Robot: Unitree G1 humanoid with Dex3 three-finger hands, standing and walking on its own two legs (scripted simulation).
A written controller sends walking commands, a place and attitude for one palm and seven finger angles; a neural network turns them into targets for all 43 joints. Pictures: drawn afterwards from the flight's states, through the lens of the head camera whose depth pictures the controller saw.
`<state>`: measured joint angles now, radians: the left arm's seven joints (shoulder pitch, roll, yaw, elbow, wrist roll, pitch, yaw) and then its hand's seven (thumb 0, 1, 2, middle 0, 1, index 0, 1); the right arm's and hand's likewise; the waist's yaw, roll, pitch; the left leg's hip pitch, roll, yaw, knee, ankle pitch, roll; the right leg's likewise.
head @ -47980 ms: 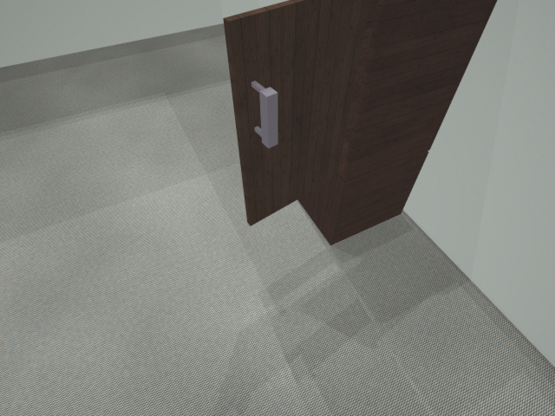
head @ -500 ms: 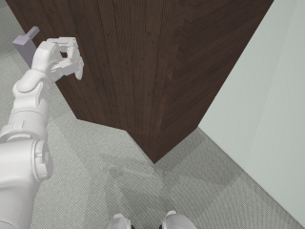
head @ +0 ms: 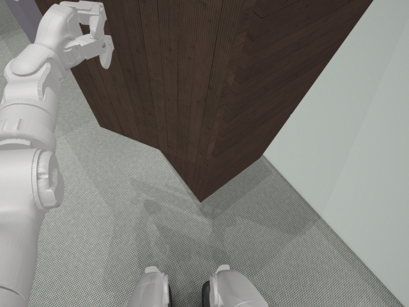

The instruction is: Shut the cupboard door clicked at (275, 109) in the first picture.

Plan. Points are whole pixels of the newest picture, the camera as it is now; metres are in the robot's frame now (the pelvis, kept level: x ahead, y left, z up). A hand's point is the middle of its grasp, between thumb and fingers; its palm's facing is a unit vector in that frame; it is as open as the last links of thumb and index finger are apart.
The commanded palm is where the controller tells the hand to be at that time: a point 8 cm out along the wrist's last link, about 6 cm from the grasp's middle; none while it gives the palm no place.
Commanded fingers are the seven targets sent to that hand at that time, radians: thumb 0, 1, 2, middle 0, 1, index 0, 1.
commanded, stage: pull the fist back off the door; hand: left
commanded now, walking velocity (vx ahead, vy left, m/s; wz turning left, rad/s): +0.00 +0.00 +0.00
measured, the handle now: (46, 24) +0.60 +0.23 +0.13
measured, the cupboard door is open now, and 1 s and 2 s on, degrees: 31 26 26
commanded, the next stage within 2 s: draw the hand back to the body in 0.84 s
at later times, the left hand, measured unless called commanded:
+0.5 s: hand (114, 44) +0.54 +0.11 +0.14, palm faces +0.07 -1.00 -0.02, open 3.1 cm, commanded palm +0.49 +0.16 +0.13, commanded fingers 0.00 0.90 0.90 -1.30 -1.50 -1.30 -1.50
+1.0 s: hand (113, 79) +0.47 +0.11 +0.13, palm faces +0.03 -1.00 -0.01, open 3.1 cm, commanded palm +0.43 +0.17 +0.13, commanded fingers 0.00 0.90 0.90 -1.30 -1.50 -1.30 -1.50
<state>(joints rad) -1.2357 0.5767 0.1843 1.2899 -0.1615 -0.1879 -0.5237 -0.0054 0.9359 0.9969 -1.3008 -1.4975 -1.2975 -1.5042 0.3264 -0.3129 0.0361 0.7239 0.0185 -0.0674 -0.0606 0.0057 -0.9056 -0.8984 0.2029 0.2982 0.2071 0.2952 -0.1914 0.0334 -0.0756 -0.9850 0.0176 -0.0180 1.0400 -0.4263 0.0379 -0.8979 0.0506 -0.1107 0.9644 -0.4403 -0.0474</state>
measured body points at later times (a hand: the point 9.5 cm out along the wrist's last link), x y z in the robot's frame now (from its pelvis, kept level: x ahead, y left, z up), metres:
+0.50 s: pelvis +0.03 +0.00 +0.03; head +0.11 -0.01 +0.47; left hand +0.53 +0.16 +0.14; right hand -0.03 -0.25 -0.09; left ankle +0.03 +0.09 -0.67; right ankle +0.01 -0.10 -0.67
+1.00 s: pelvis +0.02 +0.00 +0.03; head +0.07 -0.01 +0.48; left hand +0.47 +0.16 +0.13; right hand +0.13 -0.25 -0.08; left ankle +0.03 +0.09 -0.67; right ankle +0.01 -0.10 -0.67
